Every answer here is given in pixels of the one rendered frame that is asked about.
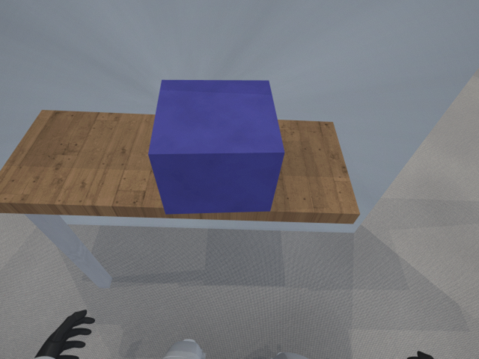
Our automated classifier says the table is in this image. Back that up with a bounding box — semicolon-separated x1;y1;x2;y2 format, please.
0;110;360;288

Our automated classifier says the left robot thigh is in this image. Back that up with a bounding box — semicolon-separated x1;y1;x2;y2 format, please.
162;341;206;359

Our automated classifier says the carton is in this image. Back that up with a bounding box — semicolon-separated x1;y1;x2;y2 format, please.
148;80;284;215

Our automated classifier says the left robot hand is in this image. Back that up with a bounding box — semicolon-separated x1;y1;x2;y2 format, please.
35;310;95;359

